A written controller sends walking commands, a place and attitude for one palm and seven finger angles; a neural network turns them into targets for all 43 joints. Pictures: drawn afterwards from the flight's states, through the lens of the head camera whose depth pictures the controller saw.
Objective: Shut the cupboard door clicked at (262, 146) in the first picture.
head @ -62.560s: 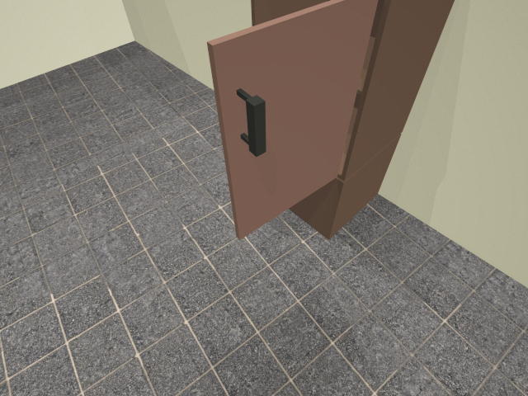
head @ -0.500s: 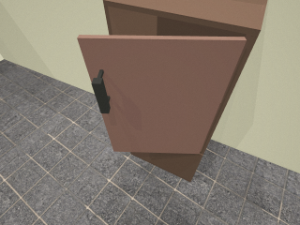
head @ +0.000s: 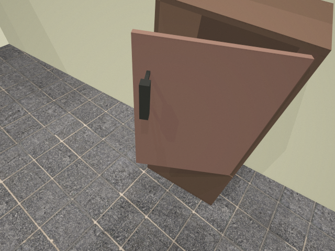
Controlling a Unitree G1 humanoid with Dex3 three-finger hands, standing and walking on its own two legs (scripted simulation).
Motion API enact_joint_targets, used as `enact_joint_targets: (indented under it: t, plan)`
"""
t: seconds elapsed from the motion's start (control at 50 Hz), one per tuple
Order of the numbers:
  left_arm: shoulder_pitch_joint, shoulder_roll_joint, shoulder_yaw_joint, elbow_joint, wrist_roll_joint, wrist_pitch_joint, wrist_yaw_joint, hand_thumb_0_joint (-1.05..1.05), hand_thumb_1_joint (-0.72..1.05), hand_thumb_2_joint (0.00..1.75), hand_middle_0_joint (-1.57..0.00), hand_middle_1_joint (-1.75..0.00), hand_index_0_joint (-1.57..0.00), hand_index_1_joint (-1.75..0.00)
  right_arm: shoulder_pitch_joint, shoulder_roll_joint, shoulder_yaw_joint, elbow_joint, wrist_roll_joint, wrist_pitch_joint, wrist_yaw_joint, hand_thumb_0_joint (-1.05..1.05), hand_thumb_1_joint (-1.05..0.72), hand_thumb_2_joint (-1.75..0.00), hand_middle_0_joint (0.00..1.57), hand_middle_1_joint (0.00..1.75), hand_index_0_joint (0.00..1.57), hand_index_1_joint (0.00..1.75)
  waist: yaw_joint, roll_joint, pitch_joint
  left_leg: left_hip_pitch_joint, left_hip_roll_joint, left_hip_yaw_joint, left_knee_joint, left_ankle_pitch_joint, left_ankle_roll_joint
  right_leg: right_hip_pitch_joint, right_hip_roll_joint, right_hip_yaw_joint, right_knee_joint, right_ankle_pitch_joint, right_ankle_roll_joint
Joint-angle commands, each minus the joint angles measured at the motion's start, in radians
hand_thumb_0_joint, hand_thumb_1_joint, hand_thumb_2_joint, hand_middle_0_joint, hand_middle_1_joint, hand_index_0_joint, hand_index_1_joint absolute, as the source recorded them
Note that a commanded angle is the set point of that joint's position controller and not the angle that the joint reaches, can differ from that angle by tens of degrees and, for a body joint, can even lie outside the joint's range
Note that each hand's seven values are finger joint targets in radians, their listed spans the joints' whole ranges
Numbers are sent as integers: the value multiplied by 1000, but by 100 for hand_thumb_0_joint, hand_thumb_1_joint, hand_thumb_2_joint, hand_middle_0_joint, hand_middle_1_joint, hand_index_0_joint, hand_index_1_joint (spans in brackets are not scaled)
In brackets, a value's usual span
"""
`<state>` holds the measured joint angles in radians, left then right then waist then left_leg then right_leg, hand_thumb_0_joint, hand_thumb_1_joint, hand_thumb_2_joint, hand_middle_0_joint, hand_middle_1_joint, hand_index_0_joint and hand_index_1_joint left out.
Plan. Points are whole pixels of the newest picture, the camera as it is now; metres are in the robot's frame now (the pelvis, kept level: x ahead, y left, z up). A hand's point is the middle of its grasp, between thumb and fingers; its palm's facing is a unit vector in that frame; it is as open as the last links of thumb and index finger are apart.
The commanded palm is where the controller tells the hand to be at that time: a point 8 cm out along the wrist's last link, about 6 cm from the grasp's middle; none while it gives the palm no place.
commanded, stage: come to a stop and stand still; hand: left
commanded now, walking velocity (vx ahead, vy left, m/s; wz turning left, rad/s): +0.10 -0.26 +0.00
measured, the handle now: (146, 95) +0.48 +0.11 +0.09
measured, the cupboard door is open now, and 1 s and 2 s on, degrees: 25 25 25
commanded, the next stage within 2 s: look again from close up in 1.22 s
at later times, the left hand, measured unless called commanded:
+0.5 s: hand out of the picture -0.01 +0.13 -0.16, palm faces +0.01 -0.98 -0.19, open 7.3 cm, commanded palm none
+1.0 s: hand out of the picture -0.02 +0.14 -0.18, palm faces +0.05 -0.99 -0.12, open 7.4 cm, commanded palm none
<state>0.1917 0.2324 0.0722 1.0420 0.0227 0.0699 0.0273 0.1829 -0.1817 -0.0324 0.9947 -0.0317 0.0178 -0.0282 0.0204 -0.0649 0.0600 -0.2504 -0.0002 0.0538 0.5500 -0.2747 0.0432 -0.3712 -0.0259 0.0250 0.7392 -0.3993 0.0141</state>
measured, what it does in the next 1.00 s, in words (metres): steps on the spot: right foot, then left foot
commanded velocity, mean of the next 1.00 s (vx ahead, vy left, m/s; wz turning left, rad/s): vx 0.05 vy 0.01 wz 0.00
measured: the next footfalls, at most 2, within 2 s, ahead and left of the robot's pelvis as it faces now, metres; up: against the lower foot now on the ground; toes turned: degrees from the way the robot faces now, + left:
right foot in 0.44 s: -0.03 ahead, -0.16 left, +0.00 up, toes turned -2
left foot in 0.78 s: +0.05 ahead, +0.06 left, +0.00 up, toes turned +1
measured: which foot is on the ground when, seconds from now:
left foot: down 0.00-0.44, up 0.46-0.76, down 0.78-1.00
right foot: up 0.00-0.42, down 0.44-1.00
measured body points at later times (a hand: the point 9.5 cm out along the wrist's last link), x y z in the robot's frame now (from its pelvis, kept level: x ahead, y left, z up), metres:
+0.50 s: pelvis -0.04 -0.04 +0.01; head -0.04 -0.05 +0.46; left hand -0.01 +0.18 -0.15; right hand -0.08 -0.28 -0.15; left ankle +0.01 +0.08 -0.72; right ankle -0.07 -0.16 -0.74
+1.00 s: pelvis -0.01 -0.01 +0.01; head +0.02 +0.01 +0.45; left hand -0.03 +0.19 -0.17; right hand +0.04 -0.25 -0.14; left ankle +0.01 +0.08 -0.73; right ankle -0.07 -0.16 -0.73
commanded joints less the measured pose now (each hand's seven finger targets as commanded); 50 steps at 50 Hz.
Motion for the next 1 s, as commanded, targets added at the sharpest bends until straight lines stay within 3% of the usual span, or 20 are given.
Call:
enact_joint_targets:
  t: [0.0, 0.02, 0.14, 0.24, 0.32, 0.36, 0.38, 0.4, 0.42, 0.44, 0.48, 0.54, 0.66, 0.7, 0.72, 0.76, 0.8, 0.84, 0.86, 0.98]
  plan:
    - [57, 53, 6, -23, -1, -15, -16, 0, 90, 90, -20, -30, -20, -30, 16, -158, -13, -40, 0, -20, -26, 0, -90, -90, 20, 30, 20, 30, -9, 207, 36, -8, 269, -281, -376, -4, 23, -73, 12, 77, 196, 47, 6]
    - [71, 58, 6, -15, -1, -20, -19, 0, 90, 90, -20, -30, -20, -30, 28, -154, -13, -36, 4, -22, -28, 0, -90, -90, 20, 30, 20, 30, -10, 163, 20, 41, 271, -264, -361, 54, 31, -91, 12, 74, 202, 59, 11]
    - [62, 54, 12, -40, 4, -13, -24, 0, 90, 90, -20, -30, -20, -30, 134, -165, -39, -1, 4, -21, -38, 0, -90, -90, 20, 30, 20, 30, -56, 153, -44, 179, 319, -280, -332, 159, 80, -143, 4, 60, 220, 30, 27]
    - [48, 18, -5, -45, 2, -16, -30, 0, 90, 90, -20, -30, -20, -30, 148, -171, -47, 19, 0, -18, -28, 0, -90, -90, 20, 30, 20, 30, -68, 222, -74, 164, 297, -268, -329, 92, 103, -53, -4, -1, 56, -31, 16]
    - [109, -12, -20, -11, -4, -32, -25, 0, 90, 90, -20, -30, -20, -30, 118, -160, -48, 39, 2, -13, -13, 0, -90, -90, 20, 30, 20, 30, -38, 256, -59, 18, 239, -242, -352, -137, 75, 153, 32, -66, -155, 11, -11]
    - [201, -16, -21, 33, -3, -44, -22, 0, 90, 90, -20, -30, -20, -30, 100, -144, -45, 48, 8, -7, -6, 0, -90, -90, 20, 30, 20, 30, 3, 201, -62, -77, 172, -171, -325, -239, 24, 324, 41, -93, -351, 121, -17]
    - [236, 11, -18, 46, 0, -54, -15, 0, 90, 90, -20, -30, -20, -30, 101, -110, -40, 53, 13, -7, 0, 0, -90, -90, 20, 30, 20, 30, 20, 132, -49, -143, 112, -117, -255, -264, -13, 387, -13, -28, -439, 64, -30]
    - [237, 68, -10, 47, 8, -63, -6, 0, 90, 90, -20, -30, -20, -30, 106, -51, -25, 43, 22, -5, 3, 0, -90, -90, 20, 30, 20, 30, 18, -60, -7, -239, 19, -36, -87, -254, -53, 360, -167, 198, -557, -170, -86]
    - [194, 129, -2, 23, 7, -62, -1, 0, 90, 90, -20, -30, -20, -30, 77, -34, -17, 19, 18, 1, 12, 0, -90, -90, 20, 30, 20, 30, 19, -168, 86, -253, 8, 9, 34, -216, -59, 199, -301, 323, -686, -369, -132]
    - [142, 124, -8, 0, 8, -62, -2, 0, 90, 90, -20, -30, -20, -30, 62, -58, -23, 11, 8, 4, 20, 0, -90, -90, 20, 30, 20, 30, 5, -101, 129, -232, 17, -8, 123, -199, -56, 92, -329, 336, -709, -356, -155]
    - [100, 71, -15, 3, 0, -89, -2, 0, 90, 90, -20, -30, -20, -30, 116, -59, -27, 54, 0, -1, 23, 0, -90, -90, 20, 30, 20, 30, -19, -116, 142, -239, 34, -35, 202, -72, -55, 124, -259, 276, -653, -126, -155]
    - [121, 44, -21, 9, -1, -101, 0, 0, 90, 90, -20, -30, -20, -30, 156, -49, -23, 66, 9, -9, 27, 0, -90, -90, 20, 30, 20, 30, -21, -74, 106, -248, 41, -20, 230, -55, -68, 223, -240, 152, -572, 198, -155]
    - [167, 40, -18, 30, 1, -101, 11, 0, 90, 90, -20, -30, -20, -30, 108, -35, -10, 41, 20, -15, 16, 0, -90, -90, 20, 30, 20, 30, 4, -120, 7, -144, 36, -4, 75, -70, -77, 303, -235, 99, -436, 579, -169]
    - [142, 32, -24, 42, -6, -97, 14, 0, 90, 90, -20, -30, -20, -30, 148, -28, -4, 65, 20, -22, 9, 0, -90, -90, 20, 30, 20, 30, -26, -123, -11, 26, 29, -2, -105, 87, -73, 225, -198, 61, -373, 540, -129]
    - [143, 7, -27, 44, -8, -94, 13, 0, 90, 90, -20, -30, -20, -30, 166, -36, -4, 81, 22, -34, 7, 0, -90, -90, 20, 30, 20, 30, -27, -76, -27, 121, 42, -31, -162, 226, -59, 168, -147, 38, -324, 487, -89]
    - [187, -29, -37, 51, -14, -83, 17, 0, 90, 90, -20, -30, -20, -30, 194, -98, -7, 98, 16, -49, -7, 0, -90, -90, 20, 30, 20, 30, -17, 91, -91, 191, 161, -119, -105, 500, 0, 160, -69, -4, -302, 288, -39]
    - [188, -41, -40, 60, -5, -69, 21, 0, 90, 90, -20, -30, -20, -30, 141, -88, -5, 100, 19, -37, -14, 0, -90, -90, 20, 30, 20, 30, -8, 77, -12, 118, 153, -104, -129, 370, 2, 159, -57, 5, -367, 187, -36]
    - [163, -24, -44, 71, -7, -59, 14, 0, 90, 90, -20, -30, -20, -30, 126, -68, 3, 97, 25, -34, -17, 0, -90, -90, 20, 30, 20, 30, -17, 176, 21, 87, 134, -119, -194, 323, -3, 179, -62, -7, -371, 202, -26]
    - [171, -28, -47, 76, -7, -60, 12, 0, 90, 90, -20, -30, -20, -30, 113, -67, 4, 100, 24, -32, -19, 0, -90, -90, 20, 30, 20, 30, -10, 159, 33, 90, 130, -118, -201, 311, -5, 182, -60, -4, -376, 218, -25]
    - [178, -17, -51, 94, -8, -66, 12, 0, 90, 90, -20, -30, -20, -30, 112, -83, 4, 98, 25, -40, -22, 0, -90, -90, 20, 30, 20, 30, -18, 105, -67, 190, 123, -100, -188, 414, -15, 223, -77, -7, -393, 280, -19]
